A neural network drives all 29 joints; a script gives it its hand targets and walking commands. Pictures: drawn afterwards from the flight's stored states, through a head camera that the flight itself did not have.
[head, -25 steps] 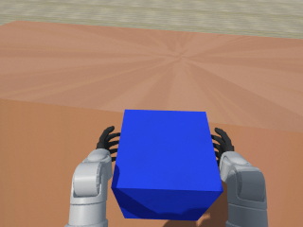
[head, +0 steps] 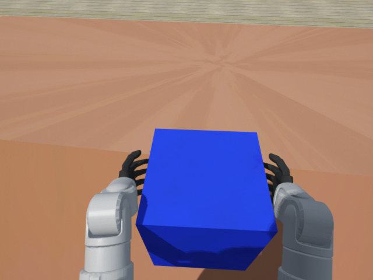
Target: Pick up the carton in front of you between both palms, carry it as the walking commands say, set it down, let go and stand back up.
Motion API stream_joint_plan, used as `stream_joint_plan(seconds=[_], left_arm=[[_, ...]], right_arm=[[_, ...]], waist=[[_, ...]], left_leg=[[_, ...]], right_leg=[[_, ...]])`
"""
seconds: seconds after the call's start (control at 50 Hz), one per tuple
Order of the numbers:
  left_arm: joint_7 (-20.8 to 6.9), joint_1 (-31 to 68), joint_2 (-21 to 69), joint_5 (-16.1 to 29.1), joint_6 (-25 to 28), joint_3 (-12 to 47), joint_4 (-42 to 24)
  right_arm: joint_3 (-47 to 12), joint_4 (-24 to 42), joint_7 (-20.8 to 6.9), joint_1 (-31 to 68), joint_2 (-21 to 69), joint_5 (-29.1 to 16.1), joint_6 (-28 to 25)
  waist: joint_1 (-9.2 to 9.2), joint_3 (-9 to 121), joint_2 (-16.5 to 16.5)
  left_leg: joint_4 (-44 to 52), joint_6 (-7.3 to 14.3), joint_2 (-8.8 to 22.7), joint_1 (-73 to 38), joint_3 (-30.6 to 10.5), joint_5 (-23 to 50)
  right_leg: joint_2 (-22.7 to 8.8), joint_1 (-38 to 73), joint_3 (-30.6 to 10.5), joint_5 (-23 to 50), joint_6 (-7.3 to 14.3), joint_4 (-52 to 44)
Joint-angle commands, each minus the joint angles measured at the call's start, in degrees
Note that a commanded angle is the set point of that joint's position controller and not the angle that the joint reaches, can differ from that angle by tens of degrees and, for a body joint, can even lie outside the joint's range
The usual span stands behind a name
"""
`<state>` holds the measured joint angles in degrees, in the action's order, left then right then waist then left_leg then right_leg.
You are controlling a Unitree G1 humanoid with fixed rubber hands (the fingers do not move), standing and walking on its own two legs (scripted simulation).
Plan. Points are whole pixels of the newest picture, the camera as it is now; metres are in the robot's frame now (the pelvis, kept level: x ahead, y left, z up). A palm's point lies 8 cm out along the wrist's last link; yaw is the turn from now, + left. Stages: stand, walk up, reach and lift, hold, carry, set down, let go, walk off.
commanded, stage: carry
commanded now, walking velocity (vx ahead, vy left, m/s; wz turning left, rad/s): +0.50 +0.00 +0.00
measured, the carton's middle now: (202, 202) +0.27 -0.01 +0.01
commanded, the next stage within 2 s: none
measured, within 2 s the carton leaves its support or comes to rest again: neither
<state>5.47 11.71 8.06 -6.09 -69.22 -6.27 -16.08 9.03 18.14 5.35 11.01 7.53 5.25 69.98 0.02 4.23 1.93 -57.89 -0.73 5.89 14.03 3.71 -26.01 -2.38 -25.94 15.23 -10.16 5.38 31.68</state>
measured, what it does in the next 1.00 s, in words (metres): walks ahead: left foot, then right foot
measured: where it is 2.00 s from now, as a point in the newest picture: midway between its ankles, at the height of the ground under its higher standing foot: (193, 126)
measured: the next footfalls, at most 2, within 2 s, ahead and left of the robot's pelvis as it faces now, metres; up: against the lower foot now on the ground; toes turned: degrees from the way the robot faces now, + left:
left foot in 0.40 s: +0.45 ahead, +0.11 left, +0.00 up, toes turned +11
right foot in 0.88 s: +0.78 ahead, -0.10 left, +0.00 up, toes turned -14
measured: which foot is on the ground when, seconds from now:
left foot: up 0.00-0.38, down 0.40-0.92, up 0.94-1.00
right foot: down 0.00-0.42, up 0.44-0.86, down 0.88-1.00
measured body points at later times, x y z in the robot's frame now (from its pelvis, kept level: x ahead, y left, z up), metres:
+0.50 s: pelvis +0.34 +0.04 +0.00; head +0.35 +0.05 +0.45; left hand +0.63 +0.17 +0.07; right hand +0.61 -0.13 +0.07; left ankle +0.41 +0.10 -0.72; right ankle +0.16 -0.08 -0.63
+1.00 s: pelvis +0.67 -0.02 +0.00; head +0.69 -0.03 +0.45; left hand +0.95 +0.13 +0.07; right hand +0.96 -0.17 +0.07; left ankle +0.51 +0.10 -0.62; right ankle +0.74 -0.09 -0.72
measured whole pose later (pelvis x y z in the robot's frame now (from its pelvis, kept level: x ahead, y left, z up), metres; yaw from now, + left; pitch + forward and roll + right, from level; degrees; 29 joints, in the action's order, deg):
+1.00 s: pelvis +0.67 -0.02 +0.00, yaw +0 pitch +3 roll -1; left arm 5.1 10.1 7.8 -6.0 -68.9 -5.6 -17.5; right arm 7.8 19.6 4.6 9.3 7.6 6.3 69.7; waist 1.2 2.0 1.7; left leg -67.7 0.8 4.0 18.2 2.9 -23.5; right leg -1.7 -23.3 15.2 -10.3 5.8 29.7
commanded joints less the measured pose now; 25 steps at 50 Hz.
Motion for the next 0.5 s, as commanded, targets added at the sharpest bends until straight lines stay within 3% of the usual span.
stream_joint_plan(seconds=[0.0,0.02,0.04,0.08,0.18,0.28,0.32,0.36,0.38,0.4,0.42,0.44,0.48], left_arm=[[-14.6,25.0,55.5,22.4,0.9,40.7,-6.3],[-14.7,26.5,56.4,22.9,1.6,41.5,-7.3],[-14.8,26.8,56.5,23.4,2.0,41.9,-8.0],[-15.2,24.9,55.9,24.2,2.5,42.8,-8.8],[-16.3,21.1,52.2,24.2,2.6,42.7,-9.0],[-15.6,18.8,48.6,22.8,1.0,41.0,-9.5],[-15.3,19.2,47.4,22.3,0.2,40.6,-9.4],[-15.0,20.2,46.3,22.2,-0.7,40.6,-9.7],[-14.9,21.0,45.5,22.2,-1.1,40.4,-9.6],[-14.7,22.5,45.7,22.8,-1.8,41.2,-10.6],[-14.8,23.1,45.5,22.6,-1.9,41.3,-10.5],[-14.9,24.1,47.6,22.6,-1.5,41.8,-9.3],[-15.1,25.0,51.6,23.2,-0.1,42.5,-9.2]], right_arm=[[-44.6,5.3,-15.8,28.0,53.4,-23.2,-0.6],[-45.1,5.4,-15.7,27.7,54.4,-23.1,-1.3],[-45.4,5.2,-15.5,27.0,55.4,-22.9,-1.9],[-45.6,4.8,-14.9,23.8,55.5,-21.7,-3.0],[-45.7,5.4,-13.7,19.7,53.5,-19.4,-3.8],[-45.2,7.5,-13.9,19.8,50.0,-20.6,-1.7],[-44.7,7.6,-14.2,20.5,48.7,-21.2,-0.7],[-43.6,6.3,-14.5,20.0,47.7,-21.4,0.1],[-43.0,5.7,-14.7,19.8,47.1,-21.3,0.4],[-42.1,3.8,-14.9,20.1,46.1,-20.5,0.2],[-42.5,2.6,-15.1,19.4,48.0,-21.2,0.0],[-42.6,3.9,-15.2,20.8,49.5,-21.9,-0.2],[-43.6,5.3,-15.4,23.1,53.4,-22.6,-1.1]], waist=[[0.91,18.9,-4.6],[0.59,18.2,-3.7],[0.54,18.5,-5.0],[0.67,18.1,-7.3],[0.82,12.5,-9.4],[1.14,7.0,-11.0],[0.99,6.9,-11.4],[-0.61,11.6,-8.3],[-1.87,15.0,-4.2],[-1.84,20.4,10.2],[-1.71,19.6,16.2],[-1.52,18.8,11.5],[-1.21,17.7,1.4]], left_leg=[[-15.2,2.4,1.7,26.6,-3.4,5.3],[-11.2,2.4,2.9,25.0,-3.7,8.3],[-8.5,2.3,2.5,23.1,-2.7,10.2],[-2.9,1.8,1.5,22.4,-0.4,11.9],[14.5,0.4,-0.2,24.6,4.6,18.0],[27.1,1.8,-2.2,19.3,8.7,24.0],[29.4,2.8,-2.9,13.7,9.9,24.3],[31.9,3.1,-7.2,-3.7,13.8,19.1],[32.4,3.5,-1.8,-15.6,6.6,15.0],[38.9,11.9,15.6,-28.4,-22.1,3.5],[46.4,14.9,19.5,-30.3,-34.4,10.0],[44.8,14.2,19.0,-29.0,-27.8,18.0],[43.0,10.5,15.6,-21.8,-16.4,28.0]], right_leg=[[-19.9,35.7,-31.3,5.2,4.8,-17.7],[-18.4,32.8,-26.6,7.5,3.1,-18.3],[-17.2,31.3,-22.8,8.1,1.9,-18.7],[-15.4,31.3,-18.0,9.5,1.4,-19.8],[-12.6,32.7,-10.9,16.0,2.0,-20.6],[-11.6,32.1,-6.7,21.0,0.7,-20.2],[-11.4,32.3,-4.9,26.8,-0.5,-16.3],[-8.1,26.6,-0.7,30.8,-2.8,-1.1],[-6.8,17.5,-1.4,19.4,-4.1,9.9],[-0.8,0.4,-3.5,4.6,-7.0,28.7],[3.5,-10.4,-9.0,-16.4,-6.6,39.0],[-0.4,-13.0,-13.7,-16.1,-4.9,44.5],[-4.9,-11.7,-15.6,-9.8,-3.5,40.3]])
